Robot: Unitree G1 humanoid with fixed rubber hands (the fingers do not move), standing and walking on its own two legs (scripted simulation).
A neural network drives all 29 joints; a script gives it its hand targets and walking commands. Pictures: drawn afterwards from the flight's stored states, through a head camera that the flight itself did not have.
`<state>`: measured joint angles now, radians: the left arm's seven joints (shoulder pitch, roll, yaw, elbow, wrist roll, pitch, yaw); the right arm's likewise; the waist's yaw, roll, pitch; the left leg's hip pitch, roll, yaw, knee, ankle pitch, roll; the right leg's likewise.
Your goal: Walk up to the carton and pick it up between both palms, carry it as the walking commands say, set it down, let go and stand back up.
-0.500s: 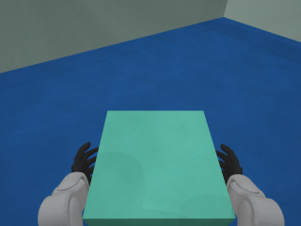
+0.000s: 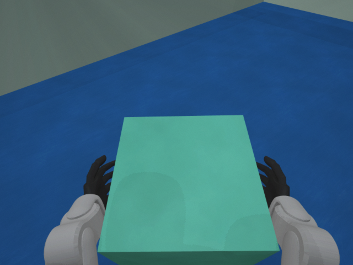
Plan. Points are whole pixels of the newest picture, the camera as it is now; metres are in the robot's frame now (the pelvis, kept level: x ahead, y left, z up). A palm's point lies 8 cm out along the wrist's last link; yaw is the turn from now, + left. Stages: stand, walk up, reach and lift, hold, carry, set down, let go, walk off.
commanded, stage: carry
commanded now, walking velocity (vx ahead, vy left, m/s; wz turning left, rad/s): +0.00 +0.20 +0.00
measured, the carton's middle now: (184, 201) +0.27 +0.00 +0.02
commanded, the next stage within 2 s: none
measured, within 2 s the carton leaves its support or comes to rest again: neither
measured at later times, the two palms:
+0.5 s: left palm (8, 232) +0.18 +0.32 +0.08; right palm (191, 261) +0.14 -0.01 +0.07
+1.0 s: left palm out of the picture +0.09 +0.50 +0.05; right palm out of the picture +0.09 +0.17 +0.06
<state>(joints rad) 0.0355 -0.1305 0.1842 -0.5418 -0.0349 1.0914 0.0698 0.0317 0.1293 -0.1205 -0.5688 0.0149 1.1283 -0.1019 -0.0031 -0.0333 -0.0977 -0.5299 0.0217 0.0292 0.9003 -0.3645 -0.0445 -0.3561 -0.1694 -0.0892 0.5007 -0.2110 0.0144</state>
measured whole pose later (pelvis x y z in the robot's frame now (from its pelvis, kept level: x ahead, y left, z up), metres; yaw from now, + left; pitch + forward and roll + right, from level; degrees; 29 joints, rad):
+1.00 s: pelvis -0.13 +0.33 -0.02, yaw -3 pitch +3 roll +1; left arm 0.07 -0.14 0.21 -0.53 -0.03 1.16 0.08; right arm 0.10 0.14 -0.09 -0.51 0.00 1.14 -0.10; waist 0.03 -0.05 -0.07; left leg -0.33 0.03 0.10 0.59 -0.31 0.01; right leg -0.46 -0.15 -0.09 0.86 -0.48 0.06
